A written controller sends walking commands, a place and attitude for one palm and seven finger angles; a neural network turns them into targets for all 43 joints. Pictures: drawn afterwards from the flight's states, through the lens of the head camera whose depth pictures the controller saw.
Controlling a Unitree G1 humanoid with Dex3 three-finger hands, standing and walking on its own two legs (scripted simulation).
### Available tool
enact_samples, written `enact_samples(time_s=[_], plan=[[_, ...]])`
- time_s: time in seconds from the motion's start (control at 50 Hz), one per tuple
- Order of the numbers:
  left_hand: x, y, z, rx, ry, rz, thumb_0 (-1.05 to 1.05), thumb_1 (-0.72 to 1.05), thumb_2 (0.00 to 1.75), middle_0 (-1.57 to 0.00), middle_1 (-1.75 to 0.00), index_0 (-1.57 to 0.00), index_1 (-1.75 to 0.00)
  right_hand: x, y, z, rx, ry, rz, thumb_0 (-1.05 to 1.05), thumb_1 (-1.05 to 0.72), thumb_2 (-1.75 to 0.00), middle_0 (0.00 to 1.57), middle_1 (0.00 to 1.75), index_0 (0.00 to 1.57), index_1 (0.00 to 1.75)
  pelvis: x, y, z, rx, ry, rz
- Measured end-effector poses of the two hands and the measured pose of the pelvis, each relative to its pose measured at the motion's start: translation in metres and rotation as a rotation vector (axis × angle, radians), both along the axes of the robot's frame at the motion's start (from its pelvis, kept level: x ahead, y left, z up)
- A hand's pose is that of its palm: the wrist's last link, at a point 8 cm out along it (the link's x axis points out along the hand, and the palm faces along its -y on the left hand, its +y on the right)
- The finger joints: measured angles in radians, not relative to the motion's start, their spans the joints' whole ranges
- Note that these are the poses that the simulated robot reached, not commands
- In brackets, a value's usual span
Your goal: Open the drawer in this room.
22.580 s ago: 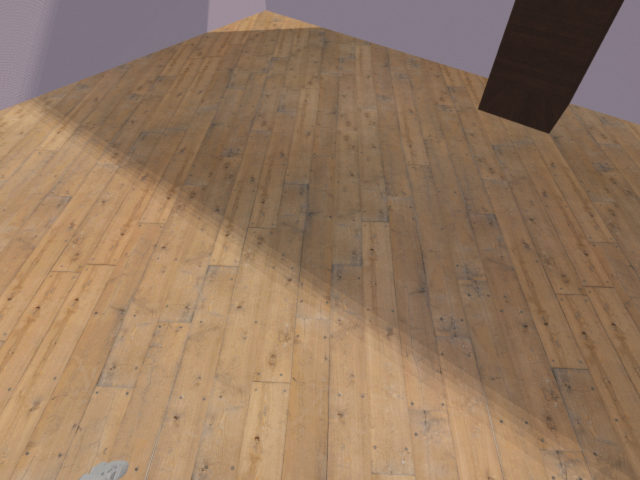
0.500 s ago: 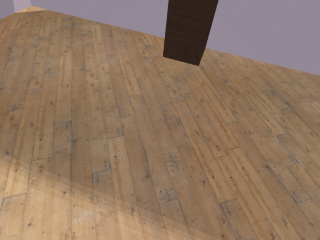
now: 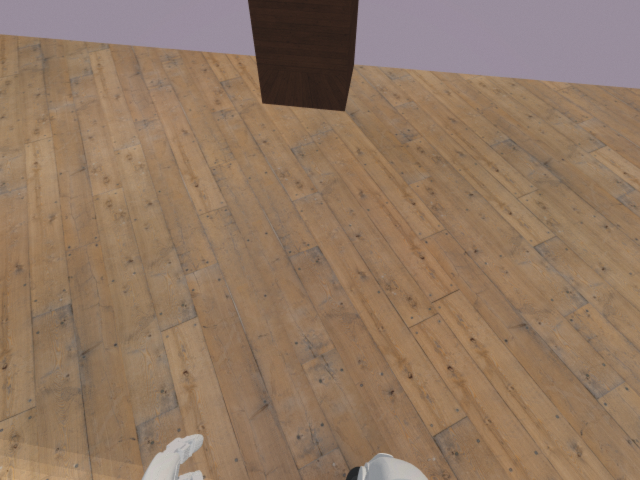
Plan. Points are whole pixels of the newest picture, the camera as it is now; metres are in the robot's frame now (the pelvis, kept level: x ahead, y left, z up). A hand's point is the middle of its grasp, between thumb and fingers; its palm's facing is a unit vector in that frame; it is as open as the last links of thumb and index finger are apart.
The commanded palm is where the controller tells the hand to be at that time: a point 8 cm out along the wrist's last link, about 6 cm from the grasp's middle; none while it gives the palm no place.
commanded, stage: turn or walk to find it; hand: left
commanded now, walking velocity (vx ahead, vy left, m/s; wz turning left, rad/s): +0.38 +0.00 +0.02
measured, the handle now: out of the picture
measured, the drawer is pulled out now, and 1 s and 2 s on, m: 0.00 0.00 0.00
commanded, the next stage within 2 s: stand and wait in 1.84 s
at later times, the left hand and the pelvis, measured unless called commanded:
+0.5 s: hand out of the picture +0.13 +0.19 -0.17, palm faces +0.13 -0.98 -0.14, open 7.4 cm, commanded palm none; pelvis +0.22 +0.03 +0.00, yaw +1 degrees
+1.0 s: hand (239, 226) +0.57 +0.17 -0.14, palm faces -0.08 -0.97 -0.22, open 7.4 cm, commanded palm none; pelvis +0.43 -0.01 +0.01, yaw -2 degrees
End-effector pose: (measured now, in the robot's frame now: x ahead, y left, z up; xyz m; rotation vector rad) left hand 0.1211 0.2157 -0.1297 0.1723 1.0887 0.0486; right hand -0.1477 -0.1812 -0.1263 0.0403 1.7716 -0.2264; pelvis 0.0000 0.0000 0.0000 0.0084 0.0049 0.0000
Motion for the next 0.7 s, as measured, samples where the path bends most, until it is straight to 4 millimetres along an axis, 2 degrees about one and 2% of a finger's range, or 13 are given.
enact_samples(time_s=[0.06, 0.12, 0.18, 0.24, 0.34, 0.44, 0.5, 0.56, 0.62, 0.7], plan=[[0.005, -0.007, 0.008, -0.001, 0.022, 0.045, 0.00, 0.91, 0.89, -0.20, -0.30, -0.20, -0.30, 0.075, -0.024, -0.006, -0.025, -0.127, 0.052, 0.01, -0.91, -0.90, 0.20, 0.30, 0.20, 0.30, 0.024, -0.007, 0.009, 0.002, -0.014, 0.010], [0.013, 0.006, 0.022, 0.050, 0.007, 0.120, -0.03, 0.95, 0.89, -0.20, -0.30, -0.20, -0.30, 0.162, -0.044, -0.007, -0.052, -0.294, 0.115, 0.00, -0.91, -0.90, 0.20, 0.30, 0.20, 0.30, 0.048, -0.011, 0.018, 0.000, -0.014, 0.014], [0.014, 0.016, 0.028, 0.084, 0.059, 0.121, -0.04, 0.96, 0.89, -0.20, -0.30, -0.20, -0.30, 0.246, -0.057, 0.000, -0.078, -0.460, 0.153, 0.00, -0.91, -0.90, 0.20, 0.30, 0.20, 0.30, 0.073, -0.011, 0.023, -0.002, -0.012, 0.013], [0.010, 0.020, 0.028, 0.085, 0.124, 0.134, -0.03, 0.95, 0.89, -0.20, -0.30, -0.20, -0.30, 0.318, -0.063, 0.011, -0.096, -0.585, 0.190, 0.00, -0.92, -0.90, 0.20, 0.29, 0.20, 0.30, 0.098, -0.009, 0.025, -0.009, -0.013, 0.013], [0.002, 0.018, 0.017, 0.043, 0.241, 0.183, -0.01, 0.93, 0.90, -0.20, -0.30, -0.20, -0.30, 0.414, -0.054, 0.026, -0.101, -0.684, 0.276, 0.00, -0.92, -0.90, 0.20, 0.29, 0.19, 0.30, 0.143, 0.000, 0.024, -0.025, -0.014, 0.023], [-0.002, 0.019, 0.001, -0.016, 0.384, 0.243, 0.00, 0.91, 0.90, -0.20, -0.30, -0.20, -0.30, 0.492, -0.025, 0.026, -0.097, -0.700, 0.367, 0.00, -0.91, -0.90, 0.20, 0.29, 0.19, 0.30, 0.194, 0.019, 0.016, -0.034, -0.015, 0.032], [0.005, 0.025, -0.011, -0.047, 0.474, 0.246, 0.00, 0.91, 0.90, -0.20, -0.30, -0.20, -0.30, 0.524, -0.008, 0.019, -0.114, -0.730, 0.378, 0.00, -0.91, -0.90, 0.20, 0.30, 0.20, 0.30, 0.224, 0.035, 0.004, -0.031, -0.024, 0.022], [0.036, 0.037, -0.010, -0.048, 0.487, 0.221, 0.01, 0.91, 0.89, -0.20, -0.30, -0.20, -0.30, 0.525, 0.002, 0.017, -0.117, -0.701, 0.332, 0.00, -0.91, -0.90, 0.20, 0.30, 0.20, 0.30, 0.248, 0.044, 0.007, -0.022, -0.038, -0.002], [0.090, 0.051, -0.003, -0.032, 0.421, 0.184, 0.01, 0.91, 0.89, -0.20, -0.30, -0.20, -0.30, 0.506, 0.006, 0.016, -0.119, -0.616, 0.268, 0.00, -0.91, -0.90, 0.20, 0.30, 0.20, 0.30, 0.270, 0.050, 0.017, -0.018, -0.039, -0.007], [0.174, 0.064, 0.007, -0.004, 0.289, 0.144, 0.01, 0.91, 0.90, -0.20, -0.30, -0.20, -0.30, 0.480, -0.008, 0.019, -0.161, -0.493, 0.192, -0.02, -0.96, -0.90, 0.20, 0.30, 0.20, 0.30, 0.301, 0.052, 0.025, -0.008, -0.028, -0.012]])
